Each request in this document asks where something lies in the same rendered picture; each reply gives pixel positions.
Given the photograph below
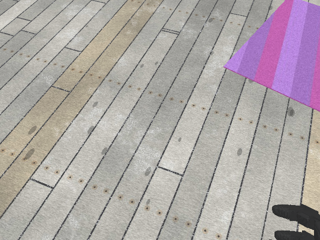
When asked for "right robot hand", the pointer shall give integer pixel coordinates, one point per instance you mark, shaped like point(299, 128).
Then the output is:
point(302, 214)

